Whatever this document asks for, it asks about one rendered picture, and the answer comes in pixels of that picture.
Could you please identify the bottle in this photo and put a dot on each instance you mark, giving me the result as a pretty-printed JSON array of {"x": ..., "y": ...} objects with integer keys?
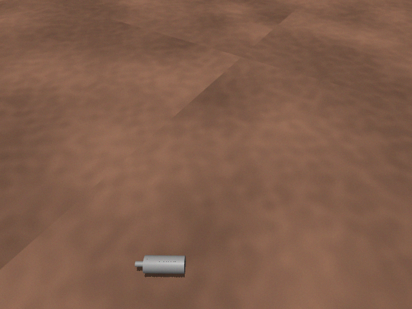
[{"x": 156, "y": 264}]

